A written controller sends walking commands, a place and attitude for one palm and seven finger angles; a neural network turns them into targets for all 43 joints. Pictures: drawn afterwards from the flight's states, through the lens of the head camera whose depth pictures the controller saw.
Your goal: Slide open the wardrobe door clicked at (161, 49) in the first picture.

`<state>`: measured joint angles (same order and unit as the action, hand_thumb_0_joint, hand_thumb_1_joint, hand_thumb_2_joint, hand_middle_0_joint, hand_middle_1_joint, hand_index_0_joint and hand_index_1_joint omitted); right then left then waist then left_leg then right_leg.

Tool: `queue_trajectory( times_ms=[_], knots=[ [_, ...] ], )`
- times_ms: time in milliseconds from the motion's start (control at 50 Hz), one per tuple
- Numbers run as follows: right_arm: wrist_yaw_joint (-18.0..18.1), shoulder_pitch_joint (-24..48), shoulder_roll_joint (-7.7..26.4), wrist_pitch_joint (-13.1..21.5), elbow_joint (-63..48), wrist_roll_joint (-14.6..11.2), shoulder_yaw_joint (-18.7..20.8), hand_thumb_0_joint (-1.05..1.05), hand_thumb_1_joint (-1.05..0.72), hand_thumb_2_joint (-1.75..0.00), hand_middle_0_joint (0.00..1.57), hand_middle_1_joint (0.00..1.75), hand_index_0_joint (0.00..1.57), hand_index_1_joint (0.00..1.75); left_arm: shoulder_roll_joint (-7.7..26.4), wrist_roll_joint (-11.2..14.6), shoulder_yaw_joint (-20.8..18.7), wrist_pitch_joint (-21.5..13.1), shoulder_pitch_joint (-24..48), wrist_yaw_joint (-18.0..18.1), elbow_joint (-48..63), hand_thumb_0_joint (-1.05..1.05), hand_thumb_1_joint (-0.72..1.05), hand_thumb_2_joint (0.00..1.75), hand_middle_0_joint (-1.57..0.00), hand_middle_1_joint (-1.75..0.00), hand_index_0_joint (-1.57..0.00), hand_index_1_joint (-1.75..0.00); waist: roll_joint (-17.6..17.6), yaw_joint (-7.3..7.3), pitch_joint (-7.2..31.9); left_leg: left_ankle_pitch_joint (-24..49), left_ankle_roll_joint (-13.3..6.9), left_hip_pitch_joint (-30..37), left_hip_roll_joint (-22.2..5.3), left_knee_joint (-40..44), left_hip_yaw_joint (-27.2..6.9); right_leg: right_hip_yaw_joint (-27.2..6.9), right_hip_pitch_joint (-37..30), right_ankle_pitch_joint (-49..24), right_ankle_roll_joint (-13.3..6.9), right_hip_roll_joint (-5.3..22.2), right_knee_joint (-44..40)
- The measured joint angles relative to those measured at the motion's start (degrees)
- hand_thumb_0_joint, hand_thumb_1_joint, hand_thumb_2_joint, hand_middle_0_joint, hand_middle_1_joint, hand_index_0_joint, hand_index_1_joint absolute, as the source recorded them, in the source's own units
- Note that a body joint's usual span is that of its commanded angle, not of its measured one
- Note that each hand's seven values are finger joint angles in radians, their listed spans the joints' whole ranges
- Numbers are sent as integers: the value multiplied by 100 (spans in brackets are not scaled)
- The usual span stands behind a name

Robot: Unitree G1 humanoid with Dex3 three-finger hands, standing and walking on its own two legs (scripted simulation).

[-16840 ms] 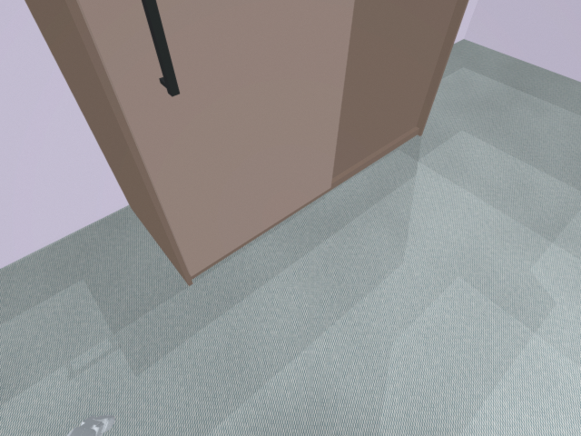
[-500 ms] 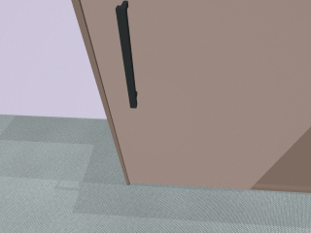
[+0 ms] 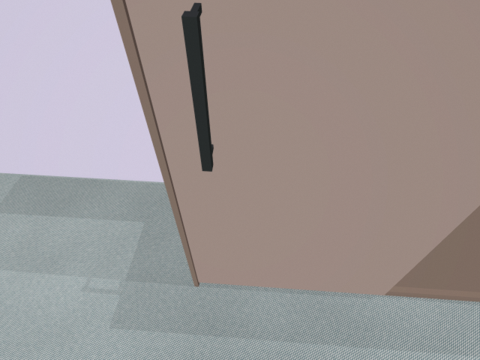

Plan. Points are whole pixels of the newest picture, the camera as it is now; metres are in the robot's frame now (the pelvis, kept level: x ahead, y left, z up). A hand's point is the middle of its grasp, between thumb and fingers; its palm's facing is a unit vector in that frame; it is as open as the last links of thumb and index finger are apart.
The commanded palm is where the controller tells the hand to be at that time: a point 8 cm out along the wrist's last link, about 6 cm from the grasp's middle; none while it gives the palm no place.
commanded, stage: come to a stop and stand still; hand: left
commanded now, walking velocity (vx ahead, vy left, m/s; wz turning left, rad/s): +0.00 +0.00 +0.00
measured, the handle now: (203, 100) +0.49 +0.10 +0.19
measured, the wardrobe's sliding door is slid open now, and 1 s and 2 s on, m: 0.00 0.00 0.00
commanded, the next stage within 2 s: look again from close up in 0.20 s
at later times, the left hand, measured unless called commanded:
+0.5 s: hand out of the picture +0.02 +0.17 -0.17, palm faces +0.00 -0.98 -0.21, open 7.3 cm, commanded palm none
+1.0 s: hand out of the picture +0.02 +0.17 -0.17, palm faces +0.01 -0.98 -0.21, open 7.3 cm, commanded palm none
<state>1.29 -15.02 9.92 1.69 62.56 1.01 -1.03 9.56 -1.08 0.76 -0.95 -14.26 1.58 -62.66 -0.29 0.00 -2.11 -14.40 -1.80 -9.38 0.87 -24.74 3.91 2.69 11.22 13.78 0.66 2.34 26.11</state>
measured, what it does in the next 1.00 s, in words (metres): stands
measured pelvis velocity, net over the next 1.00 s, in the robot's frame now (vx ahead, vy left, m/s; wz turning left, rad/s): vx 0.01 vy -0.02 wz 0.00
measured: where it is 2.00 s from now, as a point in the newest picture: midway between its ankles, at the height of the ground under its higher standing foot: outside the picture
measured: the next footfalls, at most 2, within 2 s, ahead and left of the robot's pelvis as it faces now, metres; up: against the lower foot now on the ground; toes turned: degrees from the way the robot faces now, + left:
none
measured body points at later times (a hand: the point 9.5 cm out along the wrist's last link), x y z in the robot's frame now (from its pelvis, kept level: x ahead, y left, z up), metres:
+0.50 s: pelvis +0.01 -0.01 +0.00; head +0.03 -0.01 +0.45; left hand +0.03 +0.22 -0.16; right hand +0.03 -0.24 -0.16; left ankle -0.01 +0.10 -0.74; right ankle +0.00 -0.13 -0.74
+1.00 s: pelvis +0.01 -0.02 +0.00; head +0.02 -0.02 +0.45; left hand +0.02 +0.22 -0.15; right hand +0.03 -0.24 -0.16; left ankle -0.01 +0.10 -0.74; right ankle +0.00 -0.13 -0.74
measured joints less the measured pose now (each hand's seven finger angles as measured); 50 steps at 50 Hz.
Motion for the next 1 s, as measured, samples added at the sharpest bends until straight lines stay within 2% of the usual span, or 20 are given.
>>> queue_trajectory(
  times_ms=[1000],
  knots=[
    [17, 136, -34, -16, 236, -1, 23, 1, -90, -90, 20, 30, 20, 30, 84, 4, -42, -8, 52, -21, -106, 0, 91, 90, -20, -30, -20, -30, 66, -35, -45, 80, 147, 196, -126, 261, -78, 84, -213, -54, -132, -137, -268]
  ],
)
